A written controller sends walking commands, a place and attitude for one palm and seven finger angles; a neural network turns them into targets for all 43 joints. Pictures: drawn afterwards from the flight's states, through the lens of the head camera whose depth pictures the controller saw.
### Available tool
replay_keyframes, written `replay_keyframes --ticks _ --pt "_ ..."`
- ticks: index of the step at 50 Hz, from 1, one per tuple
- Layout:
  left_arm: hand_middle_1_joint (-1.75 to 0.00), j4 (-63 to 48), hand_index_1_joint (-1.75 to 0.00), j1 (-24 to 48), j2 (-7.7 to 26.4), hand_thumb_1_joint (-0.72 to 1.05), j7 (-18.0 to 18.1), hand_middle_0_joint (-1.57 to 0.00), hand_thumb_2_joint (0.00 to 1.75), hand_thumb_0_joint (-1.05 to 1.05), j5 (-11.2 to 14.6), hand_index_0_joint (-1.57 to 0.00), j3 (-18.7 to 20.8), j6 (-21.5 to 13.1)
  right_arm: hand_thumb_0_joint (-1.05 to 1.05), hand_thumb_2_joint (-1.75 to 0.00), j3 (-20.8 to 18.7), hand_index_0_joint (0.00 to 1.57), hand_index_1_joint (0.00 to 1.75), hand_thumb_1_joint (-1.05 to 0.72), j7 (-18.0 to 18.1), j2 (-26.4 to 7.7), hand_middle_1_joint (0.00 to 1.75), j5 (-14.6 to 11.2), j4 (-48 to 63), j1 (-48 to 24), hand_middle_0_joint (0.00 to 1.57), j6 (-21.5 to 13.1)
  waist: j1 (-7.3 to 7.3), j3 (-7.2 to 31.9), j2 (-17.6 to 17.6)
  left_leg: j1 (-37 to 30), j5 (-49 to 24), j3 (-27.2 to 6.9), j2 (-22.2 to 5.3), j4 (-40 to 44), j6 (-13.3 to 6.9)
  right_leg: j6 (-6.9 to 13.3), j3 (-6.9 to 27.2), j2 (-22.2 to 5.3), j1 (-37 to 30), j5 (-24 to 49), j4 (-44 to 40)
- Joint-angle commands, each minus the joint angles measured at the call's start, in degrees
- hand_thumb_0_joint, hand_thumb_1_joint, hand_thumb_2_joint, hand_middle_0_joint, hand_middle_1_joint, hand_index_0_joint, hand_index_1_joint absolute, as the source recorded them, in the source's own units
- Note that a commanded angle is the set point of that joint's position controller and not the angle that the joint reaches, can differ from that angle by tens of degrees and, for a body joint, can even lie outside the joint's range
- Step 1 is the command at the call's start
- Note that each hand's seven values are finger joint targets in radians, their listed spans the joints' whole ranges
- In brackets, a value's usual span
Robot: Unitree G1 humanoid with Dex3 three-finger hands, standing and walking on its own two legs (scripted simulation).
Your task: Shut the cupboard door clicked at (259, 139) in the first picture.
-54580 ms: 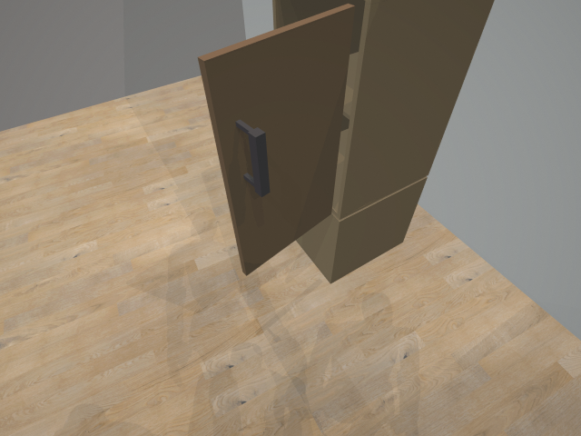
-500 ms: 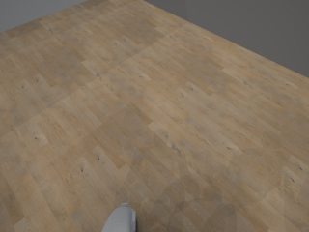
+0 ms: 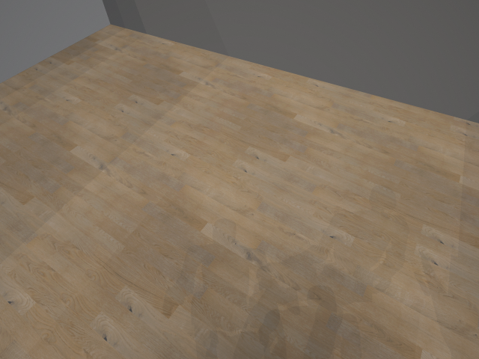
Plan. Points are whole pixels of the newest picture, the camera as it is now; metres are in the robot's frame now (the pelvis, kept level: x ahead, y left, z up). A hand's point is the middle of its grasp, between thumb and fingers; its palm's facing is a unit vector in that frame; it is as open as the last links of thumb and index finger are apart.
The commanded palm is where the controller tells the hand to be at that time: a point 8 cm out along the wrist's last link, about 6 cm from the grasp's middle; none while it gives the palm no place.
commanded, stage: turn to face it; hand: left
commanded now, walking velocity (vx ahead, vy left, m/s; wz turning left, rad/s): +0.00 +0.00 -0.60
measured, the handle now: out of the picture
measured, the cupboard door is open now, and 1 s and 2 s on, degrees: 20 20 20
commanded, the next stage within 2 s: none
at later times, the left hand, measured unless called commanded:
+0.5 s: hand (146, 337) +0.18 +0.21 -0.17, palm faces -0.26 -0.95 -0.18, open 7.3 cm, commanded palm none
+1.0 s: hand (195, 311) +0.23 +0.12 -0.15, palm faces -0.56 -0.79 -0.25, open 7.3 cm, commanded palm none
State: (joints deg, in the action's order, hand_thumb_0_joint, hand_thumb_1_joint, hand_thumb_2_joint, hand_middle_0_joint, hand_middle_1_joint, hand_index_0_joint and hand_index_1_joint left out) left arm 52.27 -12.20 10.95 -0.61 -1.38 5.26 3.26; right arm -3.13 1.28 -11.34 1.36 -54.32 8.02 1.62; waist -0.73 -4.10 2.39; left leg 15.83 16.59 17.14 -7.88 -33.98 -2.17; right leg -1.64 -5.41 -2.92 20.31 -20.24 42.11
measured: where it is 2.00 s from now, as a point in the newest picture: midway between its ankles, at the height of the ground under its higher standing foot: outside the picture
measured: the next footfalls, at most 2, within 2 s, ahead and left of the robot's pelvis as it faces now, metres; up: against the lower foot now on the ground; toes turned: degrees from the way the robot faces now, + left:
right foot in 0.04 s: +0.05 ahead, -0.13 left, +0.00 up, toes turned -7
left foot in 0.38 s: +0.11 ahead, +0.13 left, +0.00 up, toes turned -11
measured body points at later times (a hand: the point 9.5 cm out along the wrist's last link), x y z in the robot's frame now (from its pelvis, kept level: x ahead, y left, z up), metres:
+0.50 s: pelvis +0.04 +0.03 +0.00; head +0.09 +0.06 +0.45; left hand +0.19 +0.26 -0.16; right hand +0.04 -0.23 -0.12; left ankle +0.07 +0.14 -0.73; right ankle -0.02 -0.09 -0.67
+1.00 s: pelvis +0.04 +0.00 +0.01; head +0.07 -0.04 +0.45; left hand +0.26 +0.16 -0.13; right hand -0.06 -0.25 -0.14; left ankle +0.11 +0.14 -0.66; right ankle -0.03 -0.08 -0.73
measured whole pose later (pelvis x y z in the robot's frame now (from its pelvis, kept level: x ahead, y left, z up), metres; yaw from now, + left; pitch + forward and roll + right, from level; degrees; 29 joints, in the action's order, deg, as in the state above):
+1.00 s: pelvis +0.04 +0.00 +0.01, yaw -35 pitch +1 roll +1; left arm 50.6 -10.3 11.5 0.0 -0.9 2.4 2.6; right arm -3.7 1.0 -15.1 0.6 -52.3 10.7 3.7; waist 1.1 -5.5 1.5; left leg 27.9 24.1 2.4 -5.2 -62.1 4.9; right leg 1.0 1.2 0.3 13.8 -16.2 29.6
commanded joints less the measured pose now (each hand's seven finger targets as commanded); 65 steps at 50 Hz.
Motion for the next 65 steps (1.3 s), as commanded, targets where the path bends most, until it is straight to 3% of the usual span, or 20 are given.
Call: replay_keyframes --ticks 1,2,3,8,14,17,20,26,35,38,39,40,41,47,54,57,58,59,60,65 --pt "-0.3 -2.12 -0.3 -8.68 7.89 0.9 0.12 -0.2 0.9 0.0 -0.74 -0.2 1.51 -1.9 0.0 -0.9 -2.39 0.2 0.3 -0.9 -0.4 -7.43 0.3 -0.37 4.79 0.09 0.2 -0.71 -2.97 5.64 -8.42 4.94 1.59 -4.2 -5.61 -5.68 1.84 4.1 11.27 -5.37 -10.28 14.63 -18.79" --pt "-0.3 -2.21 -0.3 -9.42 13.71 0.9 0.69 -0.2 0.9 0.0 -0.99 -0.2 2.2 -2.59 0.0 -0.9 -1.5 0.2 0.3 -0.9 -0.67 -3.68 0.3 -0.49 7.08 -1.73 0.2 -0.64 -4.34 4.38 -22.99 17.19 19.9 -3.69 3.37 -19.09 5.04 10.92 29.18 -17.2 -14.17 29.16 -24.38" --pt "-0.3 -2.17 -0.3 -10.86 15.7 0.9 1.18 -0.2 0.9 0.0 -0.21 -0.2 2.14 -2.53 0.0 -0.9 -1.32 0.2 0.3 -0.9 -0.3 -5.72 0.3 -0.37 7.98 -2.27 0.2 0.13 -4.74 4.83 -18.23 18.28 20.34 -12.0 3.9 -28.3 5.02 15.7 32.28 -20.94 -12.23 29.65 -25.84" --pt "-0.3 -5.06 -0.3 -0.72 11.47 0.9 1.91 -0.2 0.9 0.0 -0.04 -0.2 1.14 -2.55 0.0 -0.9 -1.45 0.2 0.3 -0.9 -0.62 -6.46 0.3 -0.42 5.92 0.77 0.2 -0.11 0.28 7.65 -11.54 17.51 6.18 -16.54 3.01 -29.9 6.45 11.92 19.58 -10.66 -13.27 27.08 -21.71" --pt "-0.3 -4.37 -0.3 -1.65 13.83 0.9 1.14 -0.2 0.9 0.0 -0.37 -0.2 1.59 -1.87 0.0 -0.9 -0.79 0.2 0.3 -0.9 -0.07 -5.65 0.3 -0.87 6.56 0.96 0.2 -0.63 -0.82 5.92 -10.32 8.54 8.15 -14.76 6.17 -10.09 6.46 12.5 23.25 -9.22 -10.15 25.28 -20.31" --pt "-0.3 -4.6 -0.3 1.49 13.09 0.9 1.09 -0.2 0.9 0.0 0.22 -0.2 1.64 -1.28 0.0 -0.9 -0.64 0.2 0.3 -0.9 0.61 -6.46 0.3 -1.22 4.74 7.77 0.2 -1.63 2.44 7.73 -11.16 -3.7 -2.41 -14.96 6.84 6.86 6.02 8.52 23.22 -6.32 -5.14 24.43 -14.54" --pt "-0.3 -7.33 -0.3 2.3 7.65 0.9 0.24 -0.2 0.9 0.0 0.81 -0.2 0.24 -0.63 0.0 -0.9 -2.09 0.2 0.3 -0.9 1.28 -16.53 0.3 0.07 4.8 11.75 0.2 -2.29 3.63 7.93 14.85 -12.33 -20.65 -37.47 -19.37 17.56 -5.12 0.28 7.99 5.52 11.12 -15.97 12.83" --pt "-0.3 -5.49 -0.3 3.0 7.05 0.9 -1.5 -0.2 0.9 0.0 0.33 -0.2 0.62 0.34 0.0 -0.9 -0.38 0.2 0.3 -0.9 1.65 -10.94 0.3 0.3 6.41 5.39 0.2 -2.14 0.53 2.72 8.19 -8.79 -30.55 -18.48 -10.29 14.36 -4.43 -1.63 5.08 1.56 10.86 -5.76 22.64" --pt "-0.3 -7.68 -0.3 7.48 5.28 0.9 -1.61 -0.2 0.9 0.0 0.32 -0.2 -0.2 -0.06 0.0 -0.9 -2.36 0.2 0.3 -0.9 0.69 -12.68 0.3 0.38 4.2 9.33 0.2 -1.77 3.17 6.51 9.64 -13.17 -30.16 -13.0 -13.24 10.22 -5.01 -0.73 0.82 1.51 3.36 -4.87 1.93" --pt "-0.3 -6.3 -0.3 2.51 6.62 0.9 -1.37 -0.2 0.9 0.0 0.32 -0.2 0.07 -0.85 0.0 -0.9 -2.84 0.2 0.3 -0.9 0.27 -13.44 0.3 -0.07 4.36 7.61 0.2 -1.51 0.33 8.85 7.23 -9.76 -27.57 -9.48 -11.87 2.55 -1.17 0.96 -0.49 2.74 -7.61 6.43 -13.38" --pt "-0.3 -4.86 -0.3 -1.91 9.58 0.9 -1.04 -0.2 0.9 0.0 0.02 -0.2 0.56 -1.49 0.0 -0.9 -2.89 0.2 0.3 -0.9 -0.1 -12.52 0.3 -0.65 4.78 7.28 0.2 -1.5 -1.7 10.7 0.9 -4.32 -21.65 -6.68 -9.06 -5.12 1.89 2.42 3.38 -0.19 -16.46 15.58 -20.15" --pt "-0.3 -3.71 -0.3 -5.66 16.02 0.9 -0.23 -0.2 0.9 0.0 -0.53 -0.2 1.79 -2.31 0.0 -0.9 -1.74 0.2 0.3 -0.9 -0.33 -7.59 0.3 -0.97 7.13 5.51 0.2 -1.31 -3.72 10.74 -17.72 12.35 8.46 -3.65 -0.72 -17.53 5.6 7.68 21.65 -14.07 -27.04 35.66 -22.69" --pt "-0.3 -2.78 -0.3 -7.79 18.53 0.9 0.61 -0.2 0.9 0.0 0.33 -0.2 2.28 -2.12 0.0 -0.9 -1.31 0.2 0.3 -0.9 0.08 -7.44 0.3 -0.58 8.97 2.77 0.2 -0.54 -4.67 9.87 -20.32 18.55 21.77 -9.59 2.82 -28.35 6.58 13.59 27.86 -20.46 -24.44 51.42 -20.09" --pt "-0.3 -6.03 -0.3 3.18 12.96 0.9 1.48 -0.2 0.9 0.0 0.19 -0.2 0.76 -2.22 0.0 -0.9 -1.41 0.2 0.3 -0.9 -0.37 -7.76 0.3 -0.39 6.45 3.23 0.2 0.38 1.22 4.51 -11.83 15.24 6.29 -16.29 1.77 -30.19 7.42 11.69 17.83 -10.13 -10.57 29.8 -22.01" --pt "-0.3 -5.18 -0.3 0.89 14.35 0.9 0.9 -0.2 0.9 0.0 -0.3 -0.2 1.54 -1.89 0.0 -0.9 -1.0 0.2 0.3 -0.9 -0.03 -7.03 0.3 -0.93 7.92 1.44 0.2 -0.76 -0.24 6.05 -11.76 7.9 7.54 -15.16 5.58 -9.91 6.95 12.52 24.07 -9.08 -10.17 27.61 -19.37" --pt "-0.3 -5.36 -0.3 3.51 13.59 0.9 0.91 -0.2 0.9 0.0 0.27 -0.2 1.58 -1.35 0.0 -0.9 -0.98 0.2 0.3 -0.9 0.57 -7.63 0.3 -1.23 6.12 7.56 0.2 -1.55 3.24 7.6 -11.32 -4.03 -3.36 -14.94 6.45 6.24 6.48 8.38 23.9 -6.11 -5.12 26.28 -13.73" --pt "-0.3 -6.09 -0.3 3.26 11.15 0.9 0.79 -0.2 0.9 0.0 0.81 -0.2 1.06 -1.02 0.0 -0.9 -1.29 0.2 0.3 -0.9 0.82 -10.31 0.3 -0.96 5.57 9.44 0.2 -2.16 3.65 8.89 -4.93 -11.79 -6.89 -18.34 1.95 13.03 5.4 5.3 20.29 -1.53 0.61 18.64 -9.06" --pt "-0.3 -6.93 -0.3 0.92 7.37 0.9 0.31 -0.2 0.9 0.0 1.39 -0.2 0.3 -0.8 0.0 -0.9 -2.25 0.2 0.3 -0.9 0.95 -16.11 0.3 -0.13 5.92 10.17 0.2 -2.62 3.26 10.09 12.08 -17.77 -14.8 -33.46 -12.57 16.65 0.02 1.5 12.75 6.7 10.49 -3.07 2.39" --pt "-0.3 -7.39 -0.3 1.93 8.08 0.9 0.2 -0.2 0.9 0.0 0.9 -0.2 0.27 -0.66 0.0 -0.9 -2.42 0.2 0.3 -0.9 1.15 -17.76 0.3 0.1 6.48 10.94 0.2 -2.09 3.8 9.46 13.94 -13.63 -20.83 -37.39 -20.59 16.71 -5.62 0.39 8.5 5.67 10.91 -17.08 15.27" --pt "-0.3 -5.49 -0.3 1.64 8.38 0.9 -1.36 -0.2 0.9 0.0 0.26 -0.2 1.03 0.23 0.0 -0.9 -0.38 0.2 0.3 -0.9 1.45 -11.53 0.3 0.44 8.69 3.64 0.2 -2.03 0.44 3.62 10.2 -7.26 -26.69 -19.61 -10.71 14.94 -3.96 -1.63 6.85 1.93 10.93 -6.42 26.1"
